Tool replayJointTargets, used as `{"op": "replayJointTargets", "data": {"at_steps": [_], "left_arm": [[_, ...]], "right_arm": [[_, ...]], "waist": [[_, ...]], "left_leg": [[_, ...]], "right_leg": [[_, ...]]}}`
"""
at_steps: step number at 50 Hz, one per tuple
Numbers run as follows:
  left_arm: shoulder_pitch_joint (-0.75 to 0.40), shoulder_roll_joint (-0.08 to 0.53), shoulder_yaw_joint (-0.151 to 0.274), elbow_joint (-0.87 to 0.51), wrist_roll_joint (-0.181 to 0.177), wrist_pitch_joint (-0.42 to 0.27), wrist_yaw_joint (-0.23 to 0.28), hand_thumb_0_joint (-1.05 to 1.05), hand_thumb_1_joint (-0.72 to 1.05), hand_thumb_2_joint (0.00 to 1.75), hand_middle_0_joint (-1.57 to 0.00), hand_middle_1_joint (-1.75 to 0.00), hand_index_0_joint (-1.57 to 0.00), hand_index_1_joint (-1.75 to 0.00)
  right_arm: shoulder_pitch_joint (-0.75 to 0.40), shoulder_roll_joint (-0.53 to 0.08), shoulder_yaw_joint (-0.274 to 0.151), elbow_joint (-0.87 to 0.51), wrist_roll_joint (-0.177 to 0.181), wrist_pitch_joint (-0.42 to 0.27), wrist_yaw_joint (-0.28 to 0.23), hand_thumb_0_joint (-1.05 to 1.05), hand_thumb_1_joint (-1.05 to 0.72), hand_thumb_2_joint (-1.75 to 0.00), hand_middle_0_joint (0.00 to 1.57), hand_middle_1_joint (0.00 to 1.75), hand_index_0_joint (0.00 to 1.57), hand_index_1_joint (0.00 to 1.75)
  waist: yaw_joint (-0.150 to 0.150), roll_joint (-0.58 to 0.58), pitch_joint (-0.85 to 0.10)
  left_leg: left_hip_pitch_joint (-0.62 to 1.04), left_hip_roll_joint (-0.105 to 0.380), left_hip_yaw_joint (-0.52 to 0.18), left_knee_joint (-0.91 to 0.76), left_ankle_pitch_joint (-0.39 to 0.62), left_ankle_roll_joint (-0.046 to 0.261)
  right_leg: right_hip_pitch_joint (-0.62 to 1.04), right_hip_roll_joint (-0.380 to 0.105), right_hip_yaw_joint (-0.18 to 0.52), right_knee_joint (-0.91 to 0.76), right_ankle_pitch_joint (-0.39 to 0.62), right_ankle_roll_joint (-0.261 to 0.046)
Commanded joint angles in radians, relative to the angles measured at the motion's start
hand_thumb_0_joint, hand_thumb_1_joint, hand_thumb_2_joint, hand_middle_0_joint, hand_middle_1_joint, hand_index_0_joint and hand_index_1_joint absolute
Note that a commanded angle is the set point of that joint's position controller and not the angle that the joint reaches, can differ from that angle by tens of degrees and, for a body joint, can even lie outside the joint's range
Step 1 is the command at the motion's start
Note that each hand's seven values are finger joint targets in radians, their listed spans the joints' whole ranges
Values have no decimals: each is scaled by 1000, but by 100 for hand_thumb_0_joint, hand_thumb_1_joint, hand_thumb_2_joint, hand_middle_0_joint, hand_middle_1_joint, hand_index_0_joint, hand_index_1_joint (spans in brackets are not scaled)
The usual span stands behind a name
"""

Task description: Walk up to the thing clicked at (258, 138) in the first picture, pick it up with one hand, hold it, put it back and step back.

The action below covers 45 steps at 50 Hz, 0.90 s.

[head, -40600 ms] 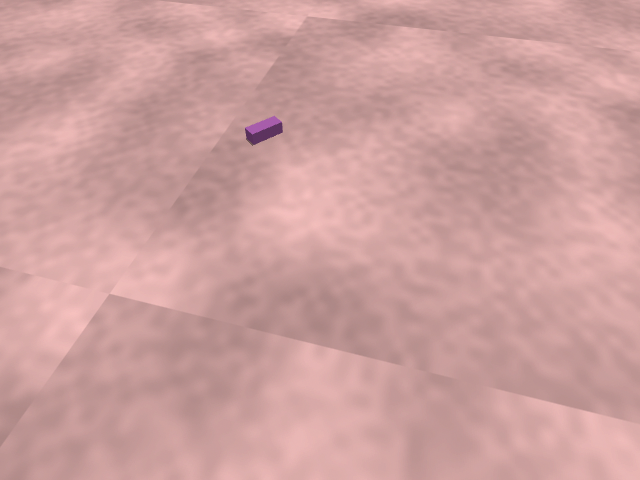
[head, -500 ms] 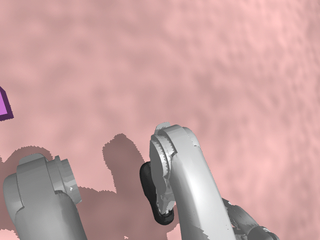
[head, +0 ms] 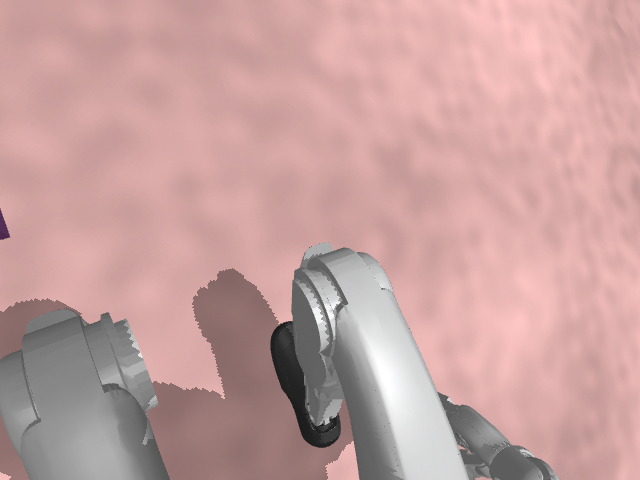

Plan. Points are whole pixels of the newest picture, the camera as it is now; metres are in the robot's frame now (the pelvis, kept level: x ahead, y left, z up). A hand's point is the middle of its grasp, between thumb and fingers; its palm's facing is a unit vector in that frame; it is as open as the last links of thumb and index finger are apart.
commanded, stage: open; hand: left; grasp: from above
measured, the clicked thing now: out of the picture +0.42 +0.36 -0.26
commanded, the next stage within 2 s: withdraw in 0.48 s
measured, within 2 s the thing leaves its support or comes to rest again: neither
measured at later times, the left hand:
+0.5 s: hand out of the picture +0.41 +0.35 -0.24, palm faces -0.46 -0.16 -0.87, open 13.9 cm
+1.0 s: hand out of the picture +0.43 +0.37 -0.14, palm faces -0.30 -0.09 -0.95, open 14.0 cm
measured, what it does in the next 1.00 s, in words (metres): stands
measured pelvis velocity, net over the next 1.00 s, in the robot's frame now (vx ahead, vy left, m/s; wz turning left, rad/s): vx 0.00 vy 0.00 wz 0.04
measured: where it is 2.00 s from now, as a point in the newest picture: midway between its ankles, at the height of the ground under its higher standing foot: (232, 444)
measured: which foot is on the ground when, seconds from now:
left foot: down 0.00-1.00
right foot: down 0.00-1.00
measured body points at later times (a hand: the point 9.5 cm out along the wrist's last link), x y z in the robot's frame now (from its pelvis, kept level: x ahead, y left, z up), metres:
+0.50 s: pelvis +0.00 +0.00 +0.00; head +0.27 +0.13 +0.34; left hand +0.43 +0.35 -0.19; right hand +0.09 -0.26 -0.07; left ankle +0.06 +0.13 -0.26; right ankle +0.11 -0.13 -0.26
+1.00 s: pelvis +0.00 +0.00 +0.02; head +0.22 +0.11 +0.39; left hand +0.44 +0.37 -0.09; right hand +0.11 -0.25 -0.07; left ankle +0.06 +0.13 -0.26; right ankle +0.11 -0.13 -0.26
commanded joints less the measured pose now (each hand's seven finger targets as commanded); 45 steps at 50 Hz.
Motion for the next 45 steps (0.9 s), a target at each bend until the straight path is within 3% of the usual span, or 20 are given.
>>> {"op": "replayJointTargets", "data": {"at_steps": [1,7,10,11,13,14,15,16,20,21,24,25,26,27,28,30,36,40,43,45], "left_arm": [[-269,213,4,-158,-25,3,36,0,-41,90,-17,-94,-17,-93],[-222,244,43,-129,-21,19,33,0,-49,98,-9,-100,-9,-100],[-214,216,19,-110,-28,24,17,0,-52,99,-7,-103,-8,-102],[-203,243,41,-127,-30,24,18,0,-52,99,-7,-103,-7,-102],[-210,207,15,-136,-41,18,6,0,-52,99,-6,-103,-7,-102],[-210,234,32,-131,-51,13,8,0,-52,99,-7,-104,-7,-103],[-213,216,12,-114,-44,15,-2,0,-52,98,-6,-103,-7,-102],[-219,234,32,-128,-48,11,-4,0,-52,98,-6,-103,-7,-102],[-199,245,43,-148,-50,-5,-6,0,-51,98,-6,-103,-7,-102],[-187,220,24,-132,-47,-4,-10,0,-52,100,-7,-102,-7,-102],[-214,241,25,-148,-40,-11,-11,0,-51,98,-6,-103,-7,-102],[-263,223,9,-226,-53,-22,-8,0,-52,98,-6,-102,-6,-101],[-199,239,36,-156,-43,-14,-1,0,-51,98,-6,-103,-7,-102],[-191,225,13,-127,-39,-11,-4,0,-50,97,-6,-102,-7,-101],[-172,240,45,-131,-38,-11,4,0,-50,97,-6,-102,-7,-101],[-236,222,13,-183,-36,-18,5,0,-49,96,-6,-103,-9,-101],[-223,220,47,-233,-41,17,35,0,-50,96,-6,-102,-8,-100],[-210,221,103,-395,-67,75,35,0,-51,97,-7,-101,-8,-99],[-194,118,51,-426,-104,132,-15,0,-51,98,-7,-101,-7,-100],[-185,96,45,-499,-135,167,-63,0,-51,98,-7,-101,-7,-100]], "right_arm": [[163,-329,-93,-1,8,-6,-2,0,-90,-90,20,30,20,30],[180,-336,-103,12,4,-5,6,0,-90,-90,20,30,20,30],[166,-335,-100,-1,5,-9,11,0,-90,-90,20,30,20,30],[179,-339,-101,6,7,-4,9,0,-90,-90,20,30,20,30],[170,-329,-98,-4,7,-7,11,0,-90,-90,20,30,20,30],[165,-332,-100,7,13,-4,7,0,-90,-90,20,30,20,30],[174,-331,-99,-1,12,-6,10,0,-90,-90,20,30,20,30],[190,-337,-101,6,13,-5,10,0,-90,-90,20,30,20,30],[182,-331,-100,2,20,3,1,0,-89,-90,20,30,20,30],[181,-328,-97,0,13,5,2,0,-89,-90,20,30,20,30],[186,-331,-97,1,17,7,2,0,-89,-90,20,30,20,30],[183,-321,-96,4,24,7,0,0,-89,-90,20,30,20,30],[173,-330,-96,-1,19,10,-2,0,-89,-90,20,30,20,30],[172,-331,-96,-3,18,7,0,0,-89,-90,20,30,20,30],[191,-337,-98,5,15,12,-1,0,-89,-90,20,30,20,30],[168,-322,-94,0,19,13,-3,0,-90,-90,20,30,20,30],[178,-318,-113,9,21,1,11,0,-90,-90,20,30,20,30],[184,-303,-158,-3,46,7,24,0,-90,-90,20,30,20,30],[197,-282,-200,10,76,20,35,0,-90,-90,20,30,20,30],[206,-278,-231,3,108,37,31,0,-90,-90,20,30,20,30]], "waist": [[-31,539,-636],[-26,562,-654],[-39,536,-618],[-29,542,-644],[-28,543,-655],[-25,536,-644],[-41,516,-627],[-44,507,-628],[-24,508,-641],[-30,497,-643],[-39,501,-649],[-20,533,-670],[-19,536,-680],[-28,517,-636],[-23,514,-647],[-23,540,-642],[6,596,-712],[70,685,-841],[75,654,-826],[104,638,-876]], "left_leg": [[516,26,140,-284,216,25],[535,28,141,-276,264,23],[511,29,139,-277,235,26],[518,29,139,-278,252,26],[524,27,142,-278,255,26],[507,30,137,-280,235,27],[496,29,141,-266,226,32],[496,28,139,-269,235,31],[491,29,142,-269,242,32],[495,28,143,-262,246,33],[499,31,141,-257,240,35],[518,29,142,-271,256,29],[538,28,138,-278,264,26],[512,30,141,-265,251,28],[517,30,138,-276,267,27],[504,27,143,-279,240,26],[569,30,148,-284,282,17],[611,24,172,-313,312,12],[573,18,189,-336,263,19],[585,13,200,-362,258,26]], "right_leg": [[286,22,-147,-190,273,-96],[310,22,-143,-185,314,-95],[292,22,-146,-188,293,-94],[314,24,-144,-193,307,-94],[321,22,-139,-194,309,-95],[314,22,-142,-196,291,-95],[309,23,-137,-197,289,-93],[312,20,-143,-198,293,-91],[331,21,-135,-208,299,-92],[333,23,-136,-206,305,-90],[334,24,-131,-202,302,-90],[338,24,-131,-205,309,-94],[337,23,-141,-199,310,-97],[310,23,-142,-195,300,-94],[332,25,-146,-197,312,-93],[310,23,-139,-199,293,-97],[298,20,-144,-178,326,-99],[298,15,-122,-188,345,-108],[258,11,-99,-214,306,-112],[269,6,-81,-248,299,-112]]}}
